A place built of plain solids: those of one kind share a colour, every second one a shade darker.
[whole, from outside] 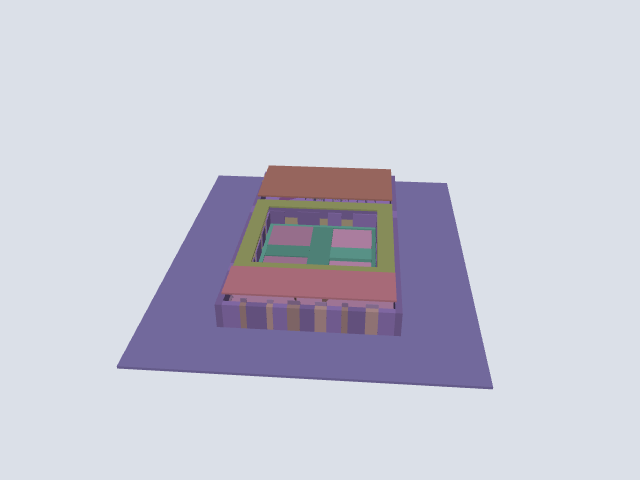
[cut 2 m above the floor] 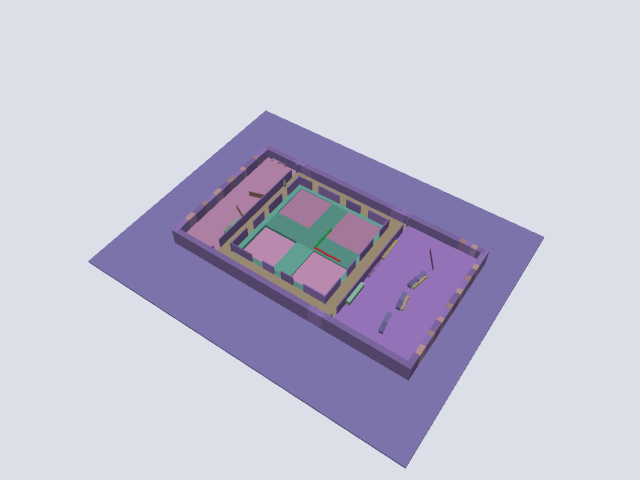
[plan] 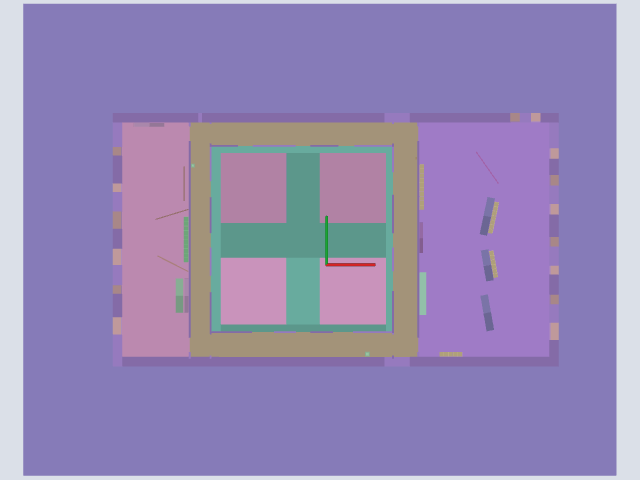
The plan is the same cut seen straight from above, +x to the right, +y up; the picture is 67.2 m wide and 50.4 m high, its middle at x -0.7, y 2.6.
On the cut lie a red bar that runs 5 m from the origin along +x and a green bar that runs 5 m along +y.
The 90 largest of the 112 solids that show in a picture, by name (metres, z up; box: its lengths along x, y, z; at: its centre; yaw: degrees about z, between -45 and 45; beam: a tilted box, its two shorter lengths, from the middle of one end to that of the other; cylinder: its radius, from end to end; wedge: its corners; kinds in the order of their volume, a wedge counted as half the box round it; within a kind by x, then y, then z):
{
 "ground_under_all_1": {"box": [62.31, 49.56, 0.4], "at": [-0.71, 2.63, -1.6]},
 "wall_1": {"box": [1.0, 3.35, 4.05], "at": [-21.95, -9.0, 0.57]},
 "wall_2": {"box": [1.0, 2.48, 4.05], "at": [-21.95, -4.28, 0.57]},
 "wall_3": {"box": [1.0, 2.12, 4.05], "at": [-21.95, -1.08, 0.57]},
 "wall_4": {"box": [1.0, 2.11, 4.05], "at": [-21.95, 2.73, 0.57]},
 "wall_5": {"box": [1.0, 2.05, 4.05], "at": [-21.95, 6.62, 0.57]},
 "wall_6": {"box": [1.0, 2.93, 4.05], "at": [-21.95, 10.01, 0.57]},
 "wall_7": {"box": [1.0, 3.56, 4.05], "at": [-21.95, 14.15, 0.57]},
 "wall_8": {"box": [8.97, 1.0, 4.05], "at": [-17.97, -10.17, 0.57]},
 "wall_9": {"box": [8.97, 1.0, 4.05], "at": [-17.97, 15.43, 0.57]},
 "wall_10": {"box": [0.2, 20.68, 4.05], "at": [-14.38, 2.67, 0.57]},
 "wall_11": {"box": [4.0, 1.0, 4.05], "at": [-13.28, -10.17, 0.57]},
 "wall_12": {"box": [4.0, 1.0, 4.05], "at": [-13.28, 15.43, 0.57]},
 "wall_13": {"box": [0.2, 4.42, 4.05], "at": [-12.18, -5.11, 0.57]},
 "wall_14": {"box": [0.2, 4.28, 4.05], "at": [-12.18, -5.03, 0.57]},
 "wall_15": {"box": [0.2, 2.95, 4.05], "at": [-12.18, 0.33, 0.57]},
 "wall_16": {"box": [0.2, 3.77, 4.05], "at": [-12.18, 5.19, 0.57]},
 "wall_17": {"box": [0.2, 3.8, 4.05], "at": [-12.18, 10.68, 0.57]},
 "wall_18": {"box": [0.2, 3.95, 4.05], "at": [-12.18, 10.76, 0.57]},
 "wall_19": {"box": [2.98, 0.2, 4.05], "at": [-10.79, 12.48, 0.57]},
 "wall_20": {"box": [4.45, 0.2, 4.05], "at": [-10.06, -7.07, 0.57]},
 "wall_21": {"box": [4.53, 0.2, 4.05], "at": [-5.49, 12.48, 0.57]},
 "wall_22": {"box": [2.3, 0.2, 4.05], "at": [-4.38, -7.07, 0.57]},
 "wall_23": {"box": [20.95, 1.0, 4.05], "at": [-2.61, -10.17, 0.57]},
 "wall_24": {"box": [20.95, 1.0, 4.05], "at": [-2.61, 15.43, 0.57]},
 "wall_25": {"box": [2.4, 0.2, 4.05], "at": [-0.53, -7.07, 0.57]},
 "wall_26": {"box": [2.98, 0.2, 4.05], "at": [-0.24, 12.48, 0.57]},
 "wall_27": {"box": [4.3, 0.2, 4.05], "at": [4.92, -7.07, 0.57]},
 "wall_28": {"box": [4.18, 0.2, 4.05], "at": [4.98, 12.48, 0.57]},
 "wall_29": {"box": [0.2, 4.58, 4.05], "at": [6.97, -5.03, 0.57]},
 "wall_30": {"box": [0.2, 4.43, 4.05], "at": [6.97, -4.96, 0.57]},
 "wall_31": {"box": [0.2, 2.5, 4.05], "at": [6.97, 0.56, 0.57]},
 "wall_32": {"box": [0.2, 4.05, 4.05], "at": [6.97, 5.33, 0.57]},
 "wall_33": {"box": [0.2, 2.88, 4.05], "at": [6.97, 11.14, 0.57]},
 "wall_34": {"box": [0.2, 3.02, 4.05], "at": [6.97, 11.22, 0.57]},
 "wall_35": {"box": [4.45, 1.0, 4.05], "at": [8.29, -10.17, 0.57]},
 "wall_36": {"box": [4.45, 1.0, 4.05], "at": [8.29, 15.43, 0.57]},
 "wall_37": {"box": [0.2, 20.68, 4.05], "at": [9.62, 2.67, 0.57]},
 "wall_38": {"box": [10.55, 1.0, 4.05], "at": [13.99, 15.43, 0.57]},
 "wall_39": {"box": [15.66, 1.0, 4.05], "at": [16.55, -10.17, 0.57]},
 "wall_40": {"box": [1.18, 1.0, 4.05], "at": [20.86, 15.43, 0.57]},
 "wall_41": {"box": [1.93, 1.0, 4.05], "at": [23.41, 15.43, 0.57]},
 "wall_42": {"box": [1.0, 2.77, 4.05], "at": [23.87, -9.29, 0.57]},
 "wall_43": {"box": [1.0, 1.95, 4.05], "at": [23.87, -5.12, 0.57]},
 "wall_44": {"box": [1.0, 2.14, 4.05], "at": [23.87, -2.08, 0.57]},
 "wall_45": {"box": [1.0, 2.03, 4.05], "at": [23.87, 0.91, 0.57]},
 "wall_46": {"box": [1.0, 2.35, 4.05], "at": [23.87, 4.09, 0.57]},
 "wall_47": {"box": [1.0, 1.95, 4.05], "at": [23.87, 7.34, 0.57]},
 "wall_48": {"box": [1.0, 1.71, 4.05], "at": [23.87, 10.28, 0.57]},
 "wall_49": {"box": [1.0, 3.7, 4.05], "at": [23.87, 14.08, 0.57]},
 "floor_refectory_1": {"box": [13.86, 24.8, 1.45], "at": [16.55, 2.63, -0.72]},
 "floor_corr_1": {"box": [2.2, 24.8, 1.45], "at": [-13.28, 2.63, -0.72]},
 "floor_corr_2": {"box": [19.15, 2.7, 1.45], "at": [-2.61, -8.42, -0.72]},
 "floor_corr_3": {"box": [19.15, 2.55, 1.45], "at": [-2.61, 13.76, -0.72]},
 "floor_corr_4": {"box": [2.65, 24.8, 1.45], "at": [8.29, 2.63, -0.72]},
 "floor_breakhall_1": {"box": [7.17, 24.8, 1.45], "at": [-17.97, 2.63, -0.72]},
 "floor_gang_1": {"box": [1.05, 19.55, 1.45], "at": [-11.66, 2.71, -0.72]},
 "floor_gang_2": {"box": [3.5, 7.0, 1.45], "at": [-2.48, -2.77, -0.72]},
 "floor_gang_3": {"box": [3.5, 7.35, 1.45], "at": [-2.48, 8.05, -0.72]},
 "floor_gang_4": {"box": [17.35, 0.8, 1.45], "at": [-2.46, -6.67, -0.72]},
 "floor_gang_5": {"box": [17.35, 3.65, 1.45], "at": [-2.46, 2.56, -0.72]},
 "floor_gang_6": {"box": [17.35, 0.75, 1.45], "at": [-2.46, 12.11, -0.72]},
 "floor_gang_7": {"box": [0.75, 19.55, 1.45], "at": [6.59, 2.71, -0.72]},
 "step_tier_1": {"box": [6.9, 7.0, 0.85], "at": [-7.68, -2.77, -1.02]},
 "step_tier_2": {"box": [6.9, 7.35, 1.27], "at": [-7.68, 8.05, -0.81]},
 "step_tier_3": {"box": [6.95, 7.0, 1.18], "at": [2.74, -2.77, -0.86]},
 "step_tier_4": {"box": [6.95, 7.35, 1.45], "at": [2.74, 8.05, -0.72]},
 "ceil_refectory_1": {"box": [13.86, 24.8, 0.3], "at": [16.55, 2.63, 4.25]},
 "ceil_corr_1": {"box": [2.2, 24.8, 0.3], "at": [-13.28, 2.63, 3.4]},
 "ceil_corr_2": {"box": [19.15, 2.7, 0.3], "at": [-2.61, -8.42, 3.4]},
 "ceil_corr_3": {"box": [19.15, 2.55, 0.3], "at": [-2.61, 13.76, 3.4]},
 "ceil_corr_4": {"box": [2.65, 24.8, 0.3], "at": [8.29, 2.63, 3.4]},
 "wall_mass_1": {"box": [0.85, 1.8, 4.05], "at": [-22.03, -6.42, 0.57]},
 "wall_mass_2": {"box": [0.85, 0.9, 4.05], "at": [-22.03, -2.59, 0.57]},
 "wall_mass_3": {"box": [0.85, 1.7, 4.05], "at": [-22.03, 0.83, 0.57]},
 "wall_mass_4": {"box": [0.85, 1.8, 4.05], "at": [-22.03, 4.69, 0.57]},
 "wall_mass_5": {"box": [0.85, 0.9, 4.05], "at": [-22.03, 8.09, 0.57]},
 "wall_mass_6": {"box": [0.85, 0.9, 4.05], "at": [-22.03, 11.92, 0.57]},
 "wall_mass_7": {"box": [1.0, 0.85, 4.05], "at": [19.77, 15.5, 0.57]},
 "wall_mass_8": {"box": [1.0, 0.85, 4.05], "at": [21.95, 15.5, 0.57]},
 "wall_mass_9": {"box": [0.85, 1.8, 4.05], "at": [23.95, -7.0, 0.57]},
 "wall_mass_10": {"box": [0.85, 1.0, 4.05], "at": [23.95, -3.65, 0.57]},
 "wall_mass_11": {"box": [0.85, 0.9, 4.05], "at": [23.95, -0.56, 0.57]},
 "wall_mass_12": {"box": [0.85, 1.0, 4.05], "at": [23.95, 2.42, 0.57]},
 "wall_mass_13": {"box": [0.85, 1.1, 4.05], "at": [23.95, 5.82, 0.57]},
 "wall_mass_14": {"box": [0.85, 1.1, 4.05], "at": [23.95, 8.87, 0.57]},
 "wall_mass_15": {"box": [0.85, 1.1, 4.05], "at": [23.95, 11.68, 0.57]},
 "ceil_breakhall_1": {"box": [7.17, 24.8, 0.3], "at": [-17.97, 2.63, 3.95]},
 "counter_ref_1": {"box": [0.66, 4.48, 0.87], "at": [10.08, -3.03, 0.43]},
 "rail_board_ref_1": {"box": [0.12, 4.05, 2.45], "at": [16.86, 10.21, -0.23], "yaw": 35.0}
}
